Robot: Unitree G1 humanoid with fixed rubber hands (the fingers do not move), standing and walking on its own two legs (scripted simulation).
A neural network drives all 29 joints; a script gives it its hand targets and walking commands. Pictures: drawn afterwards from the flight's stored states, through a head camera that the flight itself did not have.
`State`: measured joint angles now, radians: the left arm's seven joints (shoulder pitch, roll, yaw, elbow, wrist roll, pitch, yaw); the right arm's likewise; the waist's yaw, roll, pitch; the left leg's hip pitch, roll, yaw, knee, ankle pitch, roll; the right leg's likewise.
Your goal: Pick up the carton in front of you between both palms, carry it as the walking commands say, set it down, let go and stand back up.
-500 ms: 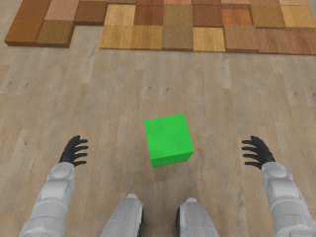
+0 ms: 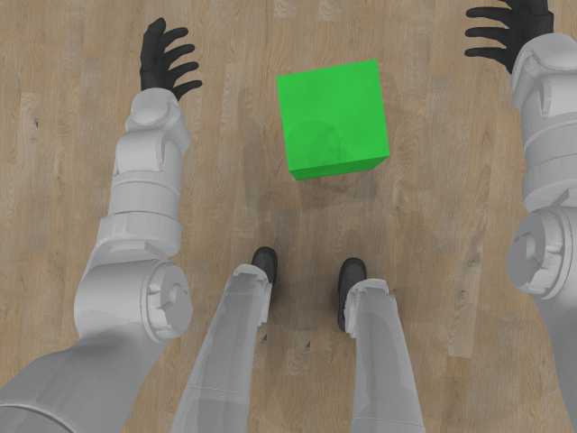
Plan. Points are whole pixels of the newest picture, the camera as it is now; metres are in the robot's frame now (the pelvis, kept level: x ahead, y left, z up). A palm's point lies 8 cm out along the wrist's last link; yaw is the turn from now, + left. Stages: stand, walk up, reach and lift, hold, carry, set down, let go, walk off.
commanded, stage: reach and lift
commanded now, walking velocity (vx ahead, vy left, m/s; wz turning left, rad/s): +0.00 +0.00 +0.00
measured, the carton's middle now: (330, 129) +0.55 +0.01 -0.54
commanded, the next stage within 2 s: none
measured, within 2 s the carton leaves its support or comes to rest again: leaves its support in 1.94 s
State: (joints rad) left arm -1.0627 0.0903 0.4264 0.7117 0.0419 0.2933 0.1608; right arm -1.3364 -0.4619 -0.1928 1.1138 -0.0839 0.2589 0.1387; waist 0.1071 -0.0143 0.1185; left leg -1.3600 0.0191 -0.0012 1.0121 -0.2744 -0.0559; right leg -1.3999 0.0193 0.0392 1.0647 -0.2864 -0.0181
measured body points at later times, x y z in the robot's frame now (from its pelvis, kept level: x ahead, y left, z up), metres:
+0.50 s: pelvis +0.03 +0.00 -0.08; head +0.39 -0.01 +0.19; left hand +0.52 +0.21 -0.25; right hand +0.60 -0.16 -0.25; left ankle +0.09 +0.16 -0.63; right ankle +0.09 -0.11 -0.63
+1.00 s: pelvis -0.03 +0.01 -0.27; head +0.36 -0.01 -0.06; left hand +0.52 +0.20 -0.46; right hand +0.59 -0.16 -0.46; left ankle +0.09 +0.16 -0.63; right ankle +0.09 -0.11 -0.63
